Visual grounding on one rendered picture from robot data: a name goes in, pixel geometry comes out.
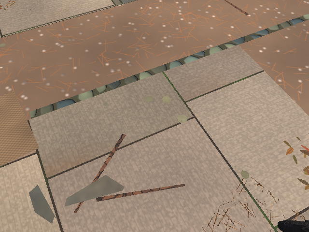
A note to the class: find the robot right hand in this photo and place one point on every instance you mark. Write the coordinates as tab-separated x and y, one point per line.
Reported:
293	225

